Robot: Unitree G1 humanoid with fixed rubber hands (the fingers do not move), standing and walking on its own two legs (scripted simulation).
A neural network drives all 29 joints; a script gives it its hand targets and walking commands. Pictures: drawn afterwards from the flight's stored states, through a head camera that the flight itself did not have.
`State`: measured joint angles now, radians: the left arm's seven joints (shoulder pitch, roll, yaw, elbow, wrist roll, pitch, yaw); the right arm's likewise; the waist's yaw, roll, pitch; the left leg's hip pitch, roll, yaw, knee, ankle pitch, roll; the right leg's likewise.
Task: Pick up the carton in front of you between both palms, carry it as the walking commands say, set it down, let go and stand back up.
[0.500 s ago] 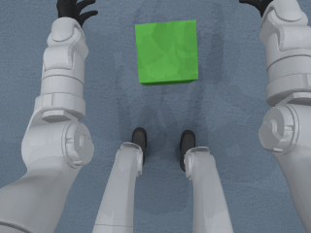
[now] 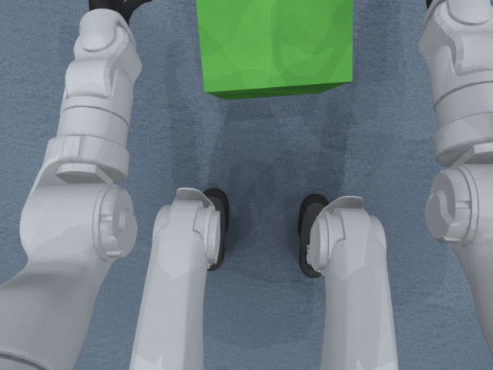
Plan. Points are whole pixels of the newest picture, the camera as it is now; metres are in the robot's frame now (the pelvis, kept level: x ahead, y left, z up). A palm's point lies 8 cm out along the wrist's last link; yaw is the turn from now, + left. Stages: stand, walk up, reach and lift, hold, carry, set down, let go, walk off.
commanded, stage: reach and lift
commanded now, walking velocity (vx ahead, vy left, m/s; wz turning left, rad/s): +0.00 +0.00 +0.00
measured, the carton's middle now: (271, 33) +0.55 +0.00 -0.34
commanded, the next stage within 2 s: none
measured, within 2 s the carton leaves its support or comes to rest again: leaves its support in 1.24 s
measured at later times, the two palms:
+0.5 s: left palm (161, 32) +0.54 +0.17 -0.28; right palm (392, 18) +0.56 -0.19 -0.28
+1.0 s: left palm (174, 31) +0.54 +0.15 -0.27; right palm (374, 16) +0.56 -0.16 -0.27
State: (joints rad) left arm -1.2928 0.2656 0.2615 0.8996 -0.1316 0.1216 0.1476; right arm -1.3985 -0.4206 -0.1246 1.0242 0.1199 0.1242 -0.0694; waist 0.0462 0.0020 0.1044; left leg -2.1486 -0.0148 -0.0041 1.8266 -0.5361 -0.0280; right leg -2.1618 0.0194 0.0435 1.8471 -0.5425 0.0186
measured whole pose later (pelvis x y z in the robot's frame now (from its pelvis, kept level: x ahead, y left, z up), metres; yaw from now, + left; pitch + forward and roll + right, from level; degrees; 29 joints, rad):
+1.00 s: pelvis -0.03 +0.00 -0.10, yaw +0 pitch +34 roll +2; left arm -1.60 0.26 0.26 1.11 -0.11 0.11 0.14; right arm -1.70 -0.39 -0.06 1.24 0.11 0.12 -0.06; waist 0.03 0.02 0.49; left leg -2.21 -0.03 -0.01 2.18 -0.56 -0.05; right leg -2.23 0.02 0.04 2.21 -0.58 0.01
